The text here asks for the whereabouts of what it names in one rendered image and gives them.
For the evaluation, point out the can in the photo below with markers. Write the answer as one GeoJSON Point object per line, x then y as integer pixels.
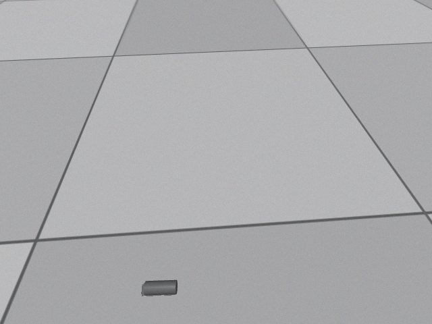
{"type": "Point", "coordinates": [160, 287]}

